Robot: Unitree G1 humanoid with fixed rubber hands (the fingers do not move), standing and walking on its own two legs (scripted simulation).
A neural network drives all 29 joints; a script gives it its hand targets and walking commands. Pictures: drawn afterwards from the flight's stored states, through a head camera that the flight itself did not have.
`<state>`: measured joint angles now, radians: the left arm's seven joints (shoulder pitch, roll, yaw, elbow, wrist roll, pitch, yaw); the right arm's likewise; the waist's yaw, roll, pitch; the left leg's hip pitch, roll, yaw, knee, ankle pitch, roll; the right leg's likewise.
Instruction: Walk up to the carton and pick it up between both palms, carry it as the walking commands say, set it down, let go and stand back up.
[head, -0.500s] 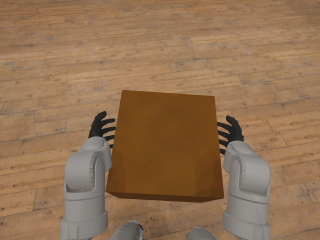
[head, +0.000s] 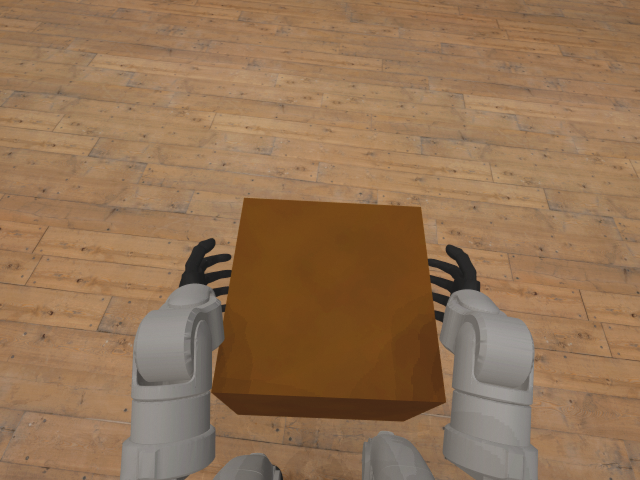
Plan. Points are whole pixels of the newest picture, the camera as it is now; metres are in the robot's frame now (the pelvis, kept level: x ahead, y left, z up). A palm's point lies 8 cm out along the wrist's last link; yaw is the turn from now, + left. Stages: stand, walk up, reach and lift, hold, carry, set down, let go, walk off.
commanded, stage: carry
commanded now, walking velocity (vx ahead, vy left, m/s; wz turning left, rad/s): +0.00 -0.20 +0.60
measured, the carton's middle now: (326, 313) +0.31 +0.01 -0.02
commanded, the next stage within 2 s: none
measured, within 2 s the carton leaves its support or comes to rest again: neither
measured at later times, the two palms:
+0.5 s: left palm (217, 374) +0.20 +0.12 +0.05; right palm (486, 311) +0.29 -0.17 +0.06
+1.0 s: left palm (284, 428) +0.15 +0.05 +0.07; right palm (539, 313) +0.29 -0.23 +0.07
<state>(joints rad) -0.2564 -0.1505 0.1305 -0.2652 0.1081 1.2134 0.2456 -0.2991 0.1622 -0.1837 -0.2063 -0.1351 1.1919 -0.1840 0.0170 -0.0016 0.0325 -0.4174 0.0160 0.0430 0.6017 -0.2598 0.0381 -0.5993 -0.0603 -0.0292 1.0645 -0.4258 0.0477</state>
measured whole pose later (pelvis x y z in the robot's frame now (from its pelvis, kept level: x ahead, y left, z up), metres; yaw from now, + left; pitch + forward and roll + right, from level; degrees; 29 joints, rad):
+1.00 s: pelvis -0.04 -0.22 +0.00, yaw +30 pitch +4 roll +1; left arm -0.29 -0.16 0.14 -0.23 0.13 1.21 0.19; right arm -0.29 0.16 -0.19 -0.26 -0.11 1.22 -0.23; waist -0.06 0.00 -0.02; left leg -0.37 0.00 0.08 0.56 -0.27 -0.01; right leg -0.42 -0.07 -0.11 0.64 -0.30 -0.01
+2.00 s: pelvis -0.14 -0.27 -0.01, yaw +29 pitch +2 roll +0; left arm -0.30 -0.16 0.15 -0.26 0.10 1.22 0.23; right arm -0.31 0.17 -0.19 -0.26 -0.15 1.22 -0.19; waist 0.01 0.03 0.07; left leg -0.51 0.02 0.09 0.62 -0.14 0.03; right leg -0.53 -0.06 -0.11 0.63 -0.14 -0.02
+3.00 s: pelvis -0.34 -0.38 +0.00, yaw +29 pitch +4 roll +0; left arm -0.29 -0.16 0.15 -0.29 0.14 1.21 0.20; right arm -0.31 0.16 -0.17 -0.26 -0.13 1.19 -0.20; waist -0.02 0.01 0.06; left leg -0.45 0.04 0.11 0.62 -0.24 0.05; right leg -0.57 -0.01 -0.01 0.94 -0.51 -0.01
